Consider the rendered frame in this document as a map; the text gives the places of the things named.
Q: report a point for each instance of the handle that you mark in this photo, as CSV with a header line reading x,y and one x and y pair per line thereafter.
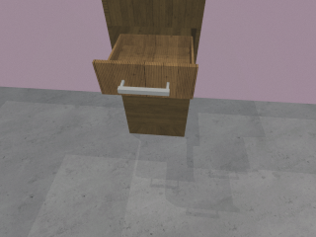
x,y
144,90

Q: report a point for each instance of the cabinet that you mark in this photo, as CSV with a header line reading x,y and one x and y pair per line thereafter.
x,y
155,115

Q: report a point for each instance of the drawer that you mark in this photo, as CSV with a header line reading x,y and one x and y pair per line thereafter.
x,y
149,61

